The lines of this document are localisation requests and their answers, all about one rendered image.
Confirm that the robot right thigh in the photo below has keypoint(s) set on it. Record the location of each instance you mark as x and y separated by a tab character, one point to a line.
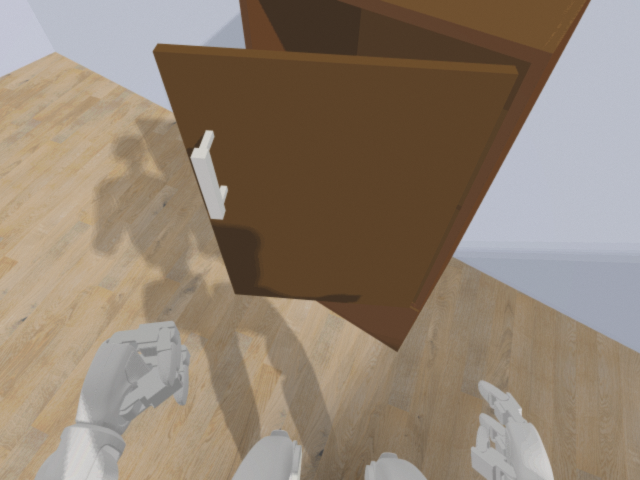
392	469

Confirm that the robot left hand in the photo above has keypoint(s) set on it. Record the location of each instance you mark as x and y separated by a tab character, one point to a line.
106	397

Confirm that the handle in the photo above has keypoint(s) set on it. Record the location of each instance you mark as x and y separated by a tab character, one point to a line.
213	195

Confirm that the left robot forearm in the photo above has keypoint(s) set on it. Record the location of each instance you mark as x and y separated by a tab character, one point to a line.
85	452

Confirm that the robot right hand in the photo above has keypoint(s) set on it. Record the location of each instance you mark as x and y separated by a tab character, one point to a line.
520	453

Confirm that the cupboard door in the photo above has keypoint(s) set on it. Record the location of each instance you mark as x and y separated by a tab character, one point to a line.
343	172

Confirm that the right robot shin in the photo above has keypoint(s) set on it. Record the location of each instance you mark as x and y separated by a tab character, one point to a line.
388	455

